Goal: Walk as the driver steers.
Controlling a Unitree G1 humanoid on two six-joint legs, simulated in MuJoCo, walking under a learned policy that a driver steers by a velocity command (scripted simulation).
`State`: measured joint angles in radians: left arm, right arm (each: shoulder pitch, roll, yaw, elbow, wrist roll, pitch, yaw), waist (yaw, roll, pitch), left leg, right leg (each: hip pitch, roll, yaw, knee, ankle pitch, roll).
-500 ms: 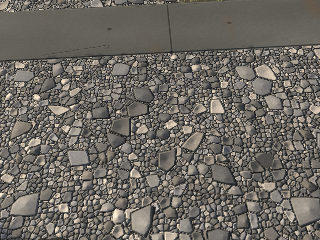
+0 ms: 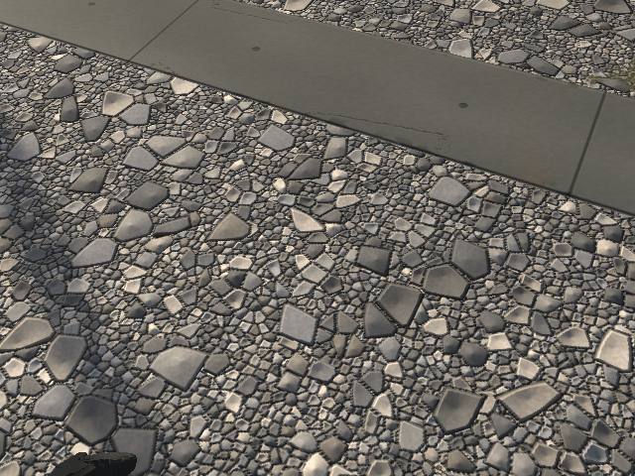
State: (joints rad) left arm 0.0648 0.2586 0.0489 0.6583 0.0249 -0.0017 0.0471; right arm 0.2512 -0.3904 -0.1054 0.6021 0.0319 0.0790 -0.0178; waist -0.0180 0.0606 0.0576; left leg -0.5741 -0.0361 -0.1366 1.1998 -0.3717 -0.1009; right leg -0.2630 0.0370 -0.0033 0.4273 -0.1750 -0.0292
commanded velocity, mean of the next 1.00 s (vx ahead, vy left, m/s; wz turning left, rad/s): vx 0.00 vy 0.00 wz -0.10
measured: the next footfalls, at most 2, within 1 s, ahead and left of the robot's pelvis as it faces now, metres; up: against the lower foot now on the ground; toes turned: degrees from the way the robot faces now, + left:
left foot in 0.30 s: +0.03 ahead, +0.14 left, +0.00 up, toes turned +9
right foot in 0.72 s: +0.05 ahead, -0.09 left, +0.00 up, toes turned -1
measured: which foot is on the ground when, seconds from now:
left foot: up 0.00-0.28, down 0.30-0.72, up 0.74-1.00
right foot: down 0.00-0.32, up 0.34-0.70, down 0.72-1.00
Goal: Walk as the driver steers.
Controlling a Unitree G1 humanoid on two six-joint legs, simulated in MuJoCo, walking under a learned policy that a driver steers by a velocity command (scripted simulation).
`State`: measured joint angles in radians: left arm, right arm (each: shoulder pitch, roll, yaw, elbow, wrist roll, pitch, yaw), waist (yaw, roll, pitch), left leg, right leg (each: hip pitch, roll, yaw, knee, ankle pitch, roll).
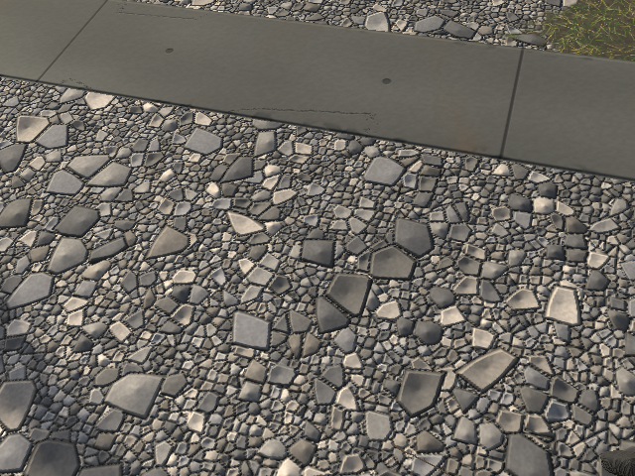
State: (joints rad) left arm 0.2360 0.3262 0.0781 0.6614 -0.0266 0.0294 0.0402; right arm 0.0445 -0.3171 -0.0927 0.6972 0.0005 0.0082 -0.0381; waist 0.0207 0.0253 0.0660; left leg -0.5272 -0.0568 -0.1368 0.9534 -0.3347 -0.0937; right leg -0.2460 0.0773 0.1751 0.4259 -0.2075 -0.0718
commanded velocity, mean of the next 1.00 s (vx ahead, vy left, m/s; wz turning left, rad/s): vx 0.09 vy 0.00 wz -0.28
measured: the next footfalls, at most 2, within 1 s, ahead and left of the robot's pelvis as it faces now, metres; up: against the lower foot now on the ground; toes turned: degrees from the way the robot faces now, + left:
left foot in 0.26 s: +0.15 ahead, +0.12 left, +0.00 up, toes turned -16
right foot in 0.64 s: +0.11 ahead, -0.12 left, +0.00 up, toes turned -12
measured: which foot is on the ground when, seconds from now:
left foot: up 0.00-0.24, down 0.26-1.00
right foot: down 0.00-0.26, up 0.28-0.62, down 0.64-1.00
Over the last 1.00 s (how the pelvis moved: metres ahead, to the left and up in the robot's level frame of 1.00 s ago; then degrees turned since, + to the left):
0.03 -0.01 0.01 -11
